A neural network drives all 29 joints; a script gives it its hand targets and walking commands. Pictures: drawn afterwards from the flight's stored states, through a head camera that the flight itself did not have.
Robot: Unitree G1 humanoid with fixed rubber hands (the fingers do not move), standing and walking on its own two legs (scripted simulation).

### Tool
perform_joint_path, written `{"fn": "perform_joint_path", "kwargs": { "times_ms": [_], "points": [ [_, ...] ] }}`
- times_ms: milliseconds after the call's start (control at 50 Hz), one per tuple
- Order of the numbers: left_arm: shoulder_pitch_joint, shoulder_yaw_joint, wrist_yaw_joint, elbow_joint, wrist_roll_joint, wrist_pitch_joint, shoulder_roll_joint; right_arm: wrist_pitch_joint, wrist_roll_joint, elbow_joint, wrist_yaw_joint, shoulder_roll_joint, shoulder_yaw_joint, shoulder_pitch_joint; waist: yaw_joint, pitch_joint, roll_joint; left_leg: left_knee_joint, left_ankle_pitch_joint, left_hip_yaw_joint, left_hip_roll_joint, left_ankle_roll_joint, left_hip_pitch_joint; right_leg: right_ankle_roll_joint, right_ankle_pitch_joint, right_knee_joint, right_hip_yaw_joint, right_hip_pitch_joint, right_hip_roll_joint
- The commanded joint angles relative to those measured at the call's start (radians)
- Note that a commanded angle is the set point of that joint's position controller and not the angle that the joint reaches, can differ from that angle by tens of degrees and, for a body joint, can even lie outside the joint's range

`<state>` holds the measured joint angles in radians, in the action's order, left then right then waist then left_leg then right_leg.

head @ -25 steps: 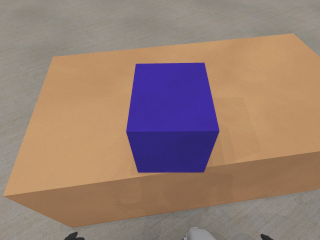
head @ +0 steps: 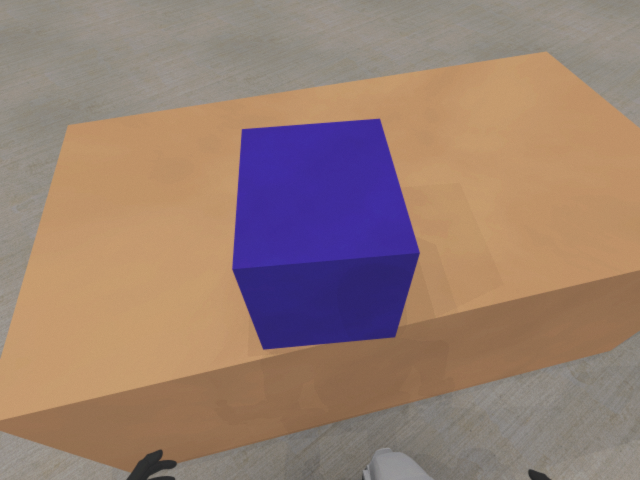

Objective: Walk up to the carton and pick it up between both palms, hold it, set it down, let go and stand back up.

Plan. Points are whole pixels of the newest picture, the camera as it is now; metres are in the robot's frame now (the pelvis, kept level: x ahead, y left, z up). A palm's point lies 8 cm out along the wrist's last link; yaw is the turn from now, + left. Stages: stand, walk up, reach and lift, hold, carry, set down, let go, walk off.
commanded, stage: walk up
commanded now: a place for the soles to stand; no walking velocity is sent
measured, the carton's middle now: (320, 236) +0.48 +0.02 -0.04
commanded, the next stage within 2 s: reach and lift in 0.70 s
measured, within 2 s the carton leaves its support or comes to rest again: neither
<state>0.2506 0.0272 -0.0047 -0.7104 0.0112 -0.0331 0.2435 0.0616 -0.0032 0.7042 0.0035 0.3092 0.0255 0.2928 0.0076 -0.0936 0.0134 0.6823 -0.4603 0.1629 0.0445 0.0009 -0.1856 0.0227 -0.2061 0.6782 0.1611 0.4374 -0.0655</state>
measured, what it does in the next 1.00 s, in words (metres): stands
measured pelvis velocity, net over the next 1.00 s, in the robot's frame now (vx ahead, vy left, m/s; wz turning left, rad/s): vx -0.01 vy -0.02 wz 0.05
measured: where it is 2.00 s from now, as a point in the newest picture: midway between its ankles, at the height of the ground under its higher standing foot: outside the picture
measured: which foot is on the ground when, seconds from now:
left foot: down 0.00-1.00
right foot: down 0.00-1.00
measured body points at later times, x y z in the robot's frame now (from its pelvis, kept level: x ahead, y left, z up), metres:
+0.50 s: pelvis +0.00 +0.00 +0.00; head +0.03 -0.01 +0.45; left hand +0.12 +0.25 -0.11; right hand +0.06 -0.28 -0.12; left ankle -0.06 +0.10 -0.72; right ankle +0.10 -0.12 -0.72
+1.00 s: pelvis -0.01 -0.02 -0.02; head +0.05 -0.02 +0.42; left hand +0.20 +0.21 -0.11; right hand +0.16 -0.27 -0.13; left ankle -0.06 +0.10 -0.72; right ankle +0.08 -0.12 -0.72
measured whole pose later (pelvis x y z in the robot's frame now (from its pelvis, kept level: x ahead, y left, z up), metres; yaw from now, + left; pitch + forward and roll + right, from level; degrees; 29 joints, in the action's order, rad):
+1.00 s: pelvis -0.01 -0.02 -0.02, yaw +3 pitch -1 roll +0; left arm 0.00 0.05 -0.01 -0.45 0.07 -0.43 0.20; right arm -0.07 0.01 0.69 0.01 0.22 0.10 0.10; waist 0.05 -0.16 0.00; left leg 0.88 -0.53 0.06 0.05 -0.02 -0.32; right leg -0.03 -0.31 0.85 -0.01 0.53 -0.02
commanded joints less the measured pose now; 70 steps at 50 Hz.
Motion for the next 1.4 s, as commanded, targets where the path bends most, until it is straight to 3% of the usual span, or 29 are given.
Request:
{"fn": "perform_joint_path", "kwargs": {
  "times_ms": [0, 40, 60, 100, 180, 300, 400, 440, 480, 500, 540, 560, 600, 640, 680, 700, 720, 740, 760, 780, 800, 820, 880, 940, 1020, 1140, 1240, 1320, 1380],
  "points": [
    [-0.04, 0.06, 0.02, 0.114, 0.006, 0.018, 0.2, -0.05, -0.003, -0.07, -0.011, 0.118, 0.045, 0.136, 0.035, 0.118, -0.146, -0.188, 0.003, -0.136, 0.029, 0.041, 0.036, -0.111, -0.011, -0.226, 0.224, -0.039, 0.109],
    [-0.025, 0.051, 0.014, 0.111, 0.002, 0.017, 0.154, -0.064, 0.007, -0.076, -0.013, 0.167, 0.055, 0.073, 0.005, 0.096, -0.037, -0.282, 0.107, -0.202, 0.144, 0.09, -0.006, -0.056, 0.063, -0.066, 0.061, -0.063, 0.021],
    [-0.018, 0.049, 0.01, 0.109, 0.005, 0.019, 0.148, -0.066, 0.018, -0.086, -0.013, 0.187, 0.057, 0.029, -0.015, 0.071, 0.002, -0.291, 0.226, -0.213, 0.197, 0.108, -0.019, -0.042, 0.1, -0.022, -0.009, -0.061, 0.002],
    [-0.01, 0.05, 0.002, 0.106, 0.01, 0.024, 0.146, -0.061, 0.018, -0.104, -0.01, 0.181, 0.053, 0.005, -0.018, 0.074, 0.031, -0.249, 0.365, -0.164, 0.207, 0.113, -0.037, -0.047, 0.151, -0.013, -0.023, -0.099, 0.025],
    [-0.007, 0.056, -0.004, 0.103, -0.001, 0.028, 0.17, -0.038, 0.006, -0.111, -0.008, 0.169, 0.049, 0.026, -0.006, 0.081, 0.036, -0.199, 0.265, -0.092, 0.145, 0.081, -0.053, -0.064, 0.273, -0.027, 0.019, -0.131, 0.041],
    [0.002, 0.063, 0.004, 0.093, -0.005, 0.024, 0.189, -0.022, 0.004, -0.103, -0.012, 0.162, 0.053, 0.037, -0.008, 0.057, -0.008, -0.181, 0.117, -0.103, 0.126, 0.085, -0.068, -0.075, 0.167, -0.054, 0.062, -0.113, 0.036],
    [-0.007, 0.065, 0.014, 0.088, -0.006, 0.02, 0.216, -0.017, 0.004, -0.088, -0.01, 0.138, 0.051, 0.089, 0.014, 0.065, -0.12, -0.083, 0.014, -0.091, 0.009, 0.042, 0.033, -0.129, 0.043, -0.233, 0.263, -0.017, 0.112],
    [-0.01, 0.062, 0.019, 0.082, -0.007, 0.016, 0.214, -0.024, 0.005, -0.076, -0.012, 0.127, 0.05, 0.124, 0.02, 0.093, -0.149, -0.102, -0.012, -0.107, -0.01, 0.036, 0.069, -0.135, -0.006, -0.275, 0.294, -0.015, 0.123],
    [-0.03, 0.051, 0.023, 0.078, -0.002, 0.011, 0.191, -0.038, 0.005, -0.06, -0.015, 0.128, 0.048, 0.146, 0.03, 0.099, -0.132, -0.182, 0.027, -0.134, 0.02, 0.049, 0.082, -0.106, 0.009, -0.236, 0.244, -0.025, 0.094],
    [-0.03, 0.045, 0.023, 0.074, -0.002, 0.012, 0.173, -0.045, 0.002, -0.054, -0.016, 0.141, 0.05, 0.139, 0.027, 0.114, -0.111, -0.215, 0.057, -0.143, 0.052, 0.062, 0.077, -0.085, 0.04, -0.183, 0.18, -0.053, 0.06],
    [-0.041, 0.044, 0.02, 0.078, 0.003, 0.015, 0.154, -0.054, 0.008, -0.062, -0.017, 0.169, 0.054, 0.075, 0.007, 0.075, -0.057, -0.262, 0.155, -0.173, 0.147, 0.091, -0.002, -0.053, 0.128, -0.053, 0.047, -0.09, -0.003],
    [-0.031, 0.043, 0.018, 0.074, 0.008, 0.016, 0.147, -0.055, 0.011, -0.071, -0.016, 0.179, 0.054, 0.047, -0.001, 0.062, -0.03, -0.255, 0.216, -0.173, 0.182, 0.107, -0.038, -0.049, 0.166, -0.026, 0.017, -0.115, -0.002],
    [-0.018, 0.042, 0.01, 0.072, 0.005, 0.019, 0.157, -0.048, 0.009, -0.09, -0.014, 0.179, 0.054, 0.023, -0.007, 0.041, 0.02, -0.234, 0.261, -0.138, 0.183, 0.11, -0.077, -0.06, 0.216, -0.007, 0.009, -0.135, 0.014],
    [-0.017, 0.047, 0.006, 0.074, 0.002, 0.022, 0.163, -0.039, 0.006, -0.094, -0.012, 0.178, 0.054, 0.031, -0.003, 0.056, 0.024, -0.208, 0.231, -0.112, 0.163, 0.105, -0.075, -0.066, 0.241, -0.008, 0.021, -0.15, 0.022],
    [-0.016, 0.053, 0.006, 0.076, -0.001, 0.021, 0.174, -0.03, 0.004, -0.092, -0.01, 0.177, 0.055, 0.048, 0.003, 0.068, 0.02, -0.191, 0.156, -0.102, 0.145, 0.099, -0.07, -0.071, 0.201, -0.017, 0.037, -0.15, 0.024],
    [-0.524, -0.002, 0.054, 0.183, -0.014, -0.173, 0.138, -0.162, 0.081, 0.001, 0.053, 0.127, 0.13, -0.476, -0.03, 0.061, 0.179, -0.197, -0.169, -0.147, 0.114, 0.021, -0.549, -0.111, -0.095, 0.117, -0.196, -0.211, 0.014],
    [-0.383, -0.031, 0.086, 0.202, 0.034, -0.254, 0.057, -0.189, 0.07, 0.025, 0.094, 0.198, 0.136, -0.296, -0.014, -0.02, 0.242, -0.272, -0.357, -0.189, 0.183, 0.067, -0.758, -0.094, 0.015, 0.253, -0.228, -0.461, -0.03],
    [-0.359, 0.0, 0.069, 0.212, 0.056, -0.298, 0.079, -0.202, 0.078, 0.028, 0.094, 0.2, 0.163, -0.226, 0.008, 0.041, 0.158, -0.175, -0.114, -0.123, 0.154, 0.047, -0.731, -0.117, 0.041, 0.235, -0.197, -0.47, 0.021],
    [-0.354, 0.005, 0.049, 0.216, 0.037, -0.34, 0.103, -0.204, 0.083, 0.015, 0.084, 0.164, 0.173, -0.227, 0.015, 0.108, 0.036, -0.072, -0.015, -0.096, 0.112, 0.025, -0.589, -0.121, 0.01, 0.191, -0.176, -0.338, 0.051],
    [-0.368, 0.01, 0.033, 0.236, 0.026, -0.38, 0.125, -0.192, 0.083, -0.016, 0.069, 0.134, 0.182, -0.241, 0.017, 0.124, -0.053, -0.002, 0.018, -0.081, 0.079, 0.014, -0.47, -0.117, 0.0, 0.13, -0.161, -0.227, 0.079],
    [-0.356, 0.025, 0.017, 0.28, 0.025, -0.41, 0.148, -0.178, 0.072, -0.049, 0.052, 0.117, 0.184, -0.215, 0.02, 0.16, -0.124, 0.042, 0.08, -0.074, 0.064, 0.011, -0.365, -0.1, 0.068, 0.091, -0.153, -0.201, 0.093],
    [-0.354, 0.029, 0.007, 0.339, 0.025, -0.422, 0.159, -0.171, 0.064, -0.078, 0.037, 0.099, 0.189, -0.187, 0.029, 0.191, -0.151, 0.053, 0.094, -0.064, 0.046, 0.006, -0.311, -0.085, 0.124, 0.064, -0.142, -0.207, 0.1],
    [-0.273, 0.074, 0.005, 0.407, 0.051, -0.416, 0.165, -0.151, 0.023, -0.118, 0.012, 0.056, 0.145, -0.103, 0.019, 0.265, -0.112, 0.05, 0.121, -0.062, 0.023, 0.004, -0.347, -0.066, 0.194, 0.043, -0.095, -0.334, 0.106],
    [-0.184, 0.111, 0.0, 0.374, 0.08, -0.385, 0.16, -0.155, 0.004, -0.076, -0.012, 0.014, 0.098, -0.033, 0.032, 0.291, -0.111, 0.026, 0.167, -0.07, 0.002, 0.007, -0.348, -0.054, 0.298, 0.024, -0.063, -0.42, 0.118],
    [-0.212, 0.12, -0.011, 0.367, 0.094, -0.341, 0.154, -0.187, 0.012, -0.062, -0.053, -0.039, 0.077, -0.072, 0.032, 0.233, -0.055, -0.02, 0.09, -0.06, -0.003, 0.006, -0.447, -0.046, 0.211, -0.024, -0.023, -0.512, 0.134],
    [-0.307, 0.081, 0.001, 0.402, 0.042, -0.239, 0.143, -0.228, 0.032, -0.107, -0.059, -0.103, 0.082, -0.134, 0.041, 0.212, 0.007, -0.079, 0.014, -0.074, 0.036, 0.031, -0.548, -0.054, 0.054, -0.027, -0.047, -0.542, 0.106],
    [-0.296, 0.038, 0.023, 0.405, -0.013, -0.146, 0.123, -0.282, 0.03, -0.127, -0.041, -0.075, 0.103, -0.143, 0.044, 0.253, 0.055, -0.134, 0.015, -0.097, 0.055, 0.035, -0.561, -0.067, 0.122, 0.019, -0.109, -0.564, 0.063],
    [-0.254, 0.013, 0.033, 0.387, -0.052, -0.087, 0.108, -0.325, 0.021, -0.109, -0.027, -0.058, 0.112, -0.137, 0.05, 0.235, 0.03, -0.147, 0.082, -0.106, 0.04, 0.026, -0.504, -0.069, 0.15, 0.008, -0.134, -0.52, 0.049],
    [-0.217, 0.008, 0.04, 0.355, -0.053, -0.059, 0.096, -0.344, 0.01, -0.095, -0.015, -0.053, 0.105, -0.122, 0.035, 0.2, 0.028, -0.172, 0.135, -0.107, 0.027, 0.016, -0.446, -0.072, 0.157, -0.019, -0.145, -0.501, 0.041]
  ]
}}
